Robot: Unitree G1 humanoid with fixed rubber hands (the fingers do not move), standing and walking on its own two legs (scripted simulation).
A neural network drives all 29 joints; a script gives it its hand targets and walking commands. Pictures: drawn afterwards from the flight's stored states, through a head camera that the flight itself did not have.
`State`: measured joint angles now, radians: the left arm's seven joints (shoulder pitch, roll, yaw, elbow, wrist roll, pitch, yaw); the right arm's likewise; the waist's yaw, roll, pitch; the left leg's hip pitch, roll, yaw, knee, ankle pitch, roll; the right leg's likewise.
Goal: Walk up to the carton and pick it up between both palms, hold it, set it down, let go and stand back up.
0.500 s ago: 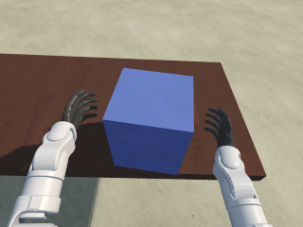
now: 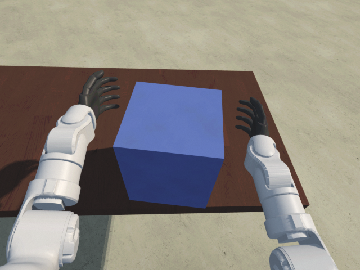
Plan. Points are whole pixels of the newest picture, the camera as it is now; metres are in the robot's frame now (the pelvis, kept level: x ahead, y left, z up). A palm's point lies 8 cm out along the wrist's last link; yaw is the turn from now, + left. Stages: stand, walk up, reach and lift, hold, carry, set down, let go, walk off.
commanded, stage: reach and lift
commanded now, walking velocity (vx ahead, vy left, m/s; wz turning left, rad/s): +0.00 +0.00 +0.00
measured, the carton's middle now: (172, 148) +0.41 +0.01 +0.01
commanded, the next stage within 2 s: none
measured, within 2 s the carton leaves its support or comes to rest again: neither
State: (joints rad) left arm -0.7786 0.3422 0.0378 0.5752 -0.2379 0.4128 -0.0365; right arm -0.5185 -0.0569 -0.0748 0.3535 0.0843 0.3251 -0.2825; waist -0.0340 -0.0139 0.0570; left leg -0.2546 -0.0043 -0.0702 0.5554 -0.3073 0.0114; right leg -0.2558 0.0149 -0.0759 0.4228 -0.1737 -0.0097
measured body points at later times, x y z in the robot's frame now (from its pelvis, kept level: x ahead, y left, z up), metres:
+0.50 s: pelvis +0.00 +0.00 +0.00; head +0.04 +0.03 +0.45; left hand +0.47 +0.19 +0.17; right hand +0.43 -0.16 +0.13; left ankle -0.01 +0.11 -0.74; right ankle +0.03 -0.12 -0.74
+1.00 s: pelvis +0.01 +0.00 +0.00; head +0.05 +0.03 +0.45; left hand +0.46 +0.18 +0.09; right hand +0.42 -0.15 +0.07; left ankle -0.01 +0.11 -0.74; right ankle +0.03 -0.12 -0.74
